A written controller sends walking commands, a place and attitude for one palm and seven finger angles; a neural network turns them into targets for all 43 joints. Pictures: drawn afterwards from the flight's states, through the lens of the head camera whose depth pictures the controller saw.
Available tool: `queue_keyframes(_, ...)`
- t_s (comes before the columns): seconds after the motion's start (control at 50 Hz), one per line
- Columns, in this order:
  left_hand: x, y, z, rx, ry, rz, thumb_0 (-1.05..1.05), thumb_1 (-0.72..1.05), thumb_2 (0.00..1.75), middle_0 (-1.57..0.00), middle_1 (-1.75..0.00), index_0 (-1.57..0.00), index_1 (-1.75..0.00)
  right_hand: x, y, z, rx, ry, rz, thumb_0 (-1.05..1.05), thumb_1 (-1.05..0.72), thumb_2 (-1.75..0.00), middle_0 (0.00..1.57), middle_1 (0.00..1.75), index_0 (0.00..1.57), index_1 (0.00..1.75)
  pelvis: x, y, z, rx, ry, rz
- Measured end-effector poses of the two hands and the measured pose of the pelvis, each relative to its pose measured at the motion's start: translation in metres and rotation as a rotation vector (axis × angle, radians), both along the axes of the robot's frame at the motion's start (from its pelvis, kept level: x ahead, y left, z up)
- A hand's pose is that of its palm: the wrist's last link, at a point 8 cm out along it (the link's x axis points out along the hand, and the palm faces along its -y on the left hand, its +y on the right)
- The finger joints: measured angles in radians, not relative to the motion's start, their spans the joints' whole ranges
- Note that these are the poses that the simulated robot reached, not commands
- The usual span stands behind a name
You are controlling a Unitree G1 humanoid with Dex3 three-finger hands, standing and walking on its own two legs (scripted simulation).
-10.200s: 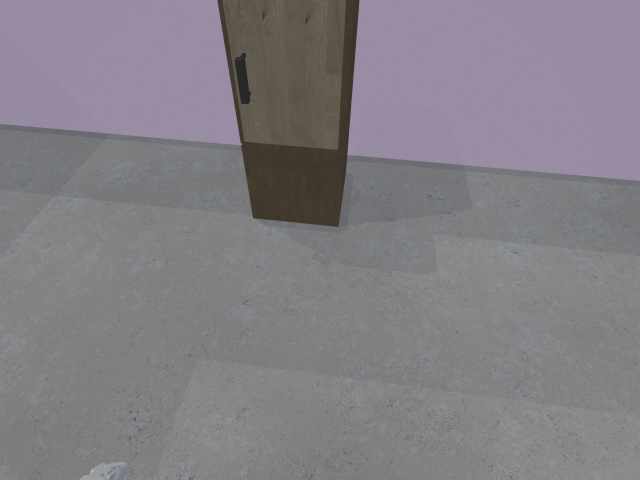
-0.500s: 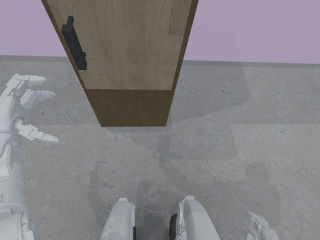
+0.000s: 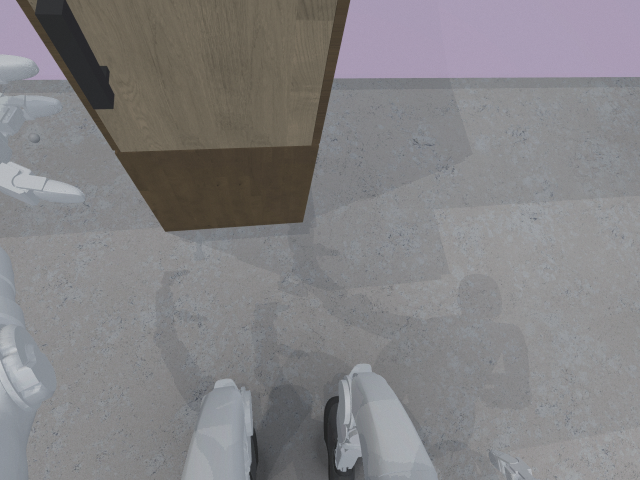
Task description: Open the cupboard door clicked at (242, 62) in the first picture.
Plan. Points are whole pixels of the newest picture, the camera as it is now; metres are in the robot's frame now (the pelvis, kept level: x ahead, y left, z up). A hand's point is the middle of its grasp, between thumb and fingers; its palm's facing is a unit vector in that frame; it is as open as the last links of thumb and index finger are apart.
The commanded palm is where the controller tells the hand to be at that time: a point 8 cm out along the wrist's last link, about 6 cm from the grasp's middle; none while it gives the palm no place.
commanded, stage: move the hooked fingers beside the handle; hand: left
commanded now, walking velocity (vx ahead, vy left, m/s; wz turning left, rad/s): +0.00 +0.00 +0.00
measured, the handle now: (82, 47) +0.62 +0.26 +0.05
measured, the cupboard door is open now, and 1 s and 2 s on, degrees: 0 0 0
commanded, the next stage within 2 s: slide the fingers in behind the handle in 1.24 s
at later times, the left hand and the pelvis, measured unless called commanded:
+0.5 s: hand (46, 78) +0.57 +0.29 +0.05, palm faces +0.06 -1.00 -0.04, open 13.9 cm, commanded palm +0.56 +0.31 +0.04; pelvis -0.01 +0.00 -0.02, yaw -2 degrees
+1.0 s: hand (41, 85) +0.56 +0.30 +0.04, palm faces +0.07 -1.00 -0.03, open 13.9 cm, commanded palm +0.56 +0.30 +0.04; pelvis +0.00 +0.01 -0.01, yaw -2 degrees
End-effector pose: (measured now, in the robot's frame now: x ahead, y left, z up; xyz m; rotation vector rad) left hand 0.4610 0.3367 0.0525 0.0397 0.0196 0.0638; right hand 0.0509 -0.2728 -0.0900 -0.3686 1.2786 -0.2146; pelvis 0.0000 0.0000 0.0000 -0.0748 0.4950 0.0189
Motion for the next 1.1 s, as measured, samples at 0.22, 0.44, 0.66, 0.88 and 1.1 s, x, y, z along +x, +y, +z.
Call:
queue_keyframes(0.22, 0.034, 0.004, 0.0, -0.002, 0.002, 0.005, -0.02, -0.49, 0.3, -0.3, -1.2, -0.3, -1.2, -0.029, 0.0, -0.004, -0.018, 0.1, -0.032, 0.0, -0.9, -0.9, 0.2, 0.3, 0.2, 0.29, -0.003, 0.0, -0.009, -0.016, 0.04, -0.002)
queue_keyframes(0.44, 0.074, 0.004, -0.003, -0.006, 0.007, 0.002, -0.02, -0.5, 0.3, -0.3, -1.2, -0.3, -1.2, -0.054, 0.008, -0.007, -0.037, 0.175, -0.058, 0.0, -0.9, -0.9, 0.2, 0.3, 0.2, 0.29, -0.006, 0.004, -0.022, -0.038, 0.089, -0.003)
queue_keyframes(0.66, 0.084, 0.012, -0.01, -0.006, 0.014, -0.004, -0.02, -0.49, 0.3, -0.33, -1.22, -0.36, -1.24, -0.073, 0.025, -0.008, -0.008, 0.251, -0.089, 0.0, -0.9, -0.9, 0.2, 0.3, 0.2, 0.29, -0.007, 0.008, -0.026, -0.05, 0.112, -0.01)
queue_keyframes(0.88, 0.081, 0.013, -0.015, -0.011, 0.028, 0.002, -0.02, -0.49, 0.3, -0.32, -1.21, -0.34, -1.22, -0.065, 0.03, -0.003, -0.007, 0.234, -0.091, 0.0, -0.9, -0.9, 0.2, 0.3, 0.21, 0.3, -0.004, 0.012, -0.021, -0.057, 0.108, -0.009)
queue_keyframes(1.1, 0.075, 0.013, -0.005, -0.008, 0.013, 0.009, -0.02, -0.49, 0.3, -0.3, -1.2, -0.31, -1.2, -0.052, 0.027, 0.007, -0.008, 0.207, -0.08, 0.0, -0.9, -0.9, 0.2, 0.3, 0.2, 0.29, 0.002, 0.013, -0.009, -0.055, 0.086, -0.004)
